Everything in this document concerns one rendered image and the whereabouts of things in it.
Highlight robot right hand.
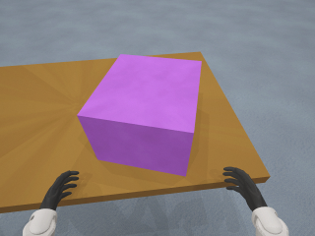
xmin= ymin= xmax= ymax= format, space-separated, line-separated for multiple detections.
xmin=222 ymin=166 xmax=268 ymax=211

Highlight robot left hand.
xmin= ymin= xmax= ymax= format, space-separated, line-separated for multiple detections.
xmin=39 ymin=170 xmax=80 ymax=211

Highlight robot left forearm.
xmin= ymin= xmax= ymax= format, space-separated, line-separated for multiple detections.
xmin=23 ymin=208 xmax=58 ymax=236

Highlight carton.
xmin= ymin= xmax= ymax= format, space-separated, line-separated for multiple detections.
xmin=77 ymin=54 xmax=202 ymax=177

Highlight robot right forearm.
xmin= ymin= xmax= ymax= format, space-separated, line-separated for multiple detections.
xmin=251 ymin=206 xmax=289 ymax=236

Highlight table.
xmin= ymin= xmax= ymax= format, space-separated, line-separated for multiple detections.
xmin=0 ymin=51 xmax=271 ymax=213

